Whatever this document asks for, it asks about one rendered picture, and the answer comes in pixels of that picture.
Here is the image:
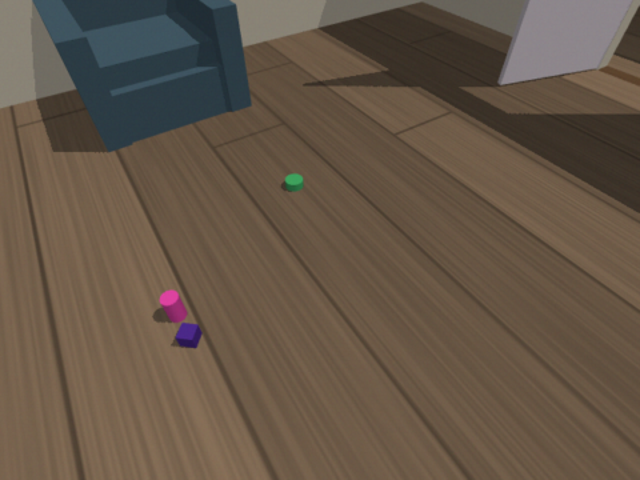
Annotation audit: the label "armchair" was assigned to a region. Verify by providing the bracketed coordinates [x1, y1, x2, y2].
[33, 0, 252, 152]

